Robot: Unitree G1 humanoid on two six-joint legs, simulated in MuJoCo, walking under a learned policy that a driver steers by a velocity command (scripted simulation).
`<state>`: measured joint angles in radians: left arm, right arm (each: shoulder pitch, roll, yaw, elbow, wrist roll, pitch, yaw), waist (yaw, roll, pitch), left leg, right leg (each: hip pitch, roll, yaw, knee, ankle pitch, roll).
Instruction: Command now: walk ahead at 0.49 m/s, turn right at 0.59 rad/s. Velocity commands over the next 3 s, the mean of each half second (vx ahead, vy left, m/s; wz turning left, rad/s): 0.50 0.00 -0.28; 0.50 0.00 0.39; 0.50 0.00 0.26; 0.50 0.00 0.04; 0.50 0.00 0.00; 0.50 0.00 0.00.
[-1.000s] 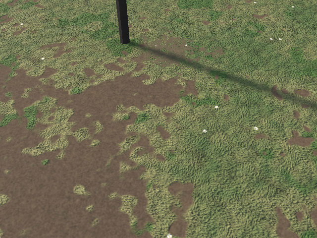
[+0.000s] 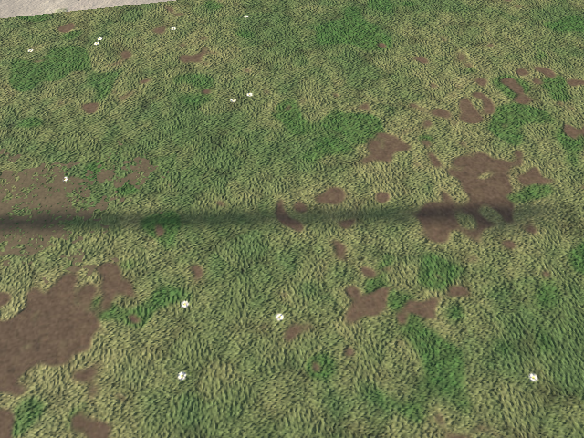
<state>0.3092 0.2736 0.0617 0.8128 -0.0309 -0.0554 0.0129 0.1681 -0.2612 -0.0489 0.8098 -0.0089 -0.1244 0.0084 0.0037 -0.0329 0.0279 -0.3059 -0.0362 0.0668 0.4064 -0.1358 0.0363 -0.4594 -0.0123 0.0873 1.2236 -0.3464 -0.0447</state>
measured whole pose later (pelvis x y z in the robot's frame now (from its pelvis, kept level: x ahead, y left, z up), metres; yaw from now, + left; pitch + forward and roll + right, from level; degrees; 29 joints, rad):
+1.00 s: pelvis +0.54 -0.05 -0.02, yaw +9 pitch +2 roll +0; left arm 0.30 0.27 0.06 0.84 -0.02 -0.09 0.01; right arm 0.12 -0.27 -0.07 0.72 0.02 -0.06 0.05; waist 0.01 0.00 0.06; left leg -0.49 -0.07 0.05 0.64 -0.19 0.13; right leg -0.21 -0.04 -0.05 1.14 -0.47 0.01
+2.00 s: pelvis +1.09 +0.06 -0.02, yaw +16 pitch +3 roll -1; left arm 0.39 0.30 0.05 0.88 -0.01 -0.05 0.00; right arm 0.05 -0.25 -0.04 0.67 0.00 -0.10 0.04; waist 0.07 0.00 0.01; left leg -0.49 0.00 0.03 0.55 -0.10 0.06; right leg -0.08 0.00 0.01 0.64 -0.49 -0.02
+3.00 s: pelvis +1.61 +0.19 +0.00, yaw +16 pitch +2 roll -2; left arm 0.37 0.28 0.06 0.92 -0.02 -0.06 0.00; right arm 0.04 -0.25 -0.04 0.76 0.02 -0.08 0.04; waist 0.08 0.03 0.01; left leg -0.57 0.07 -0.01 0.53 0.00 0.03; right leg 0.05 0.04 -0.04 0.24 -0.33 -0.02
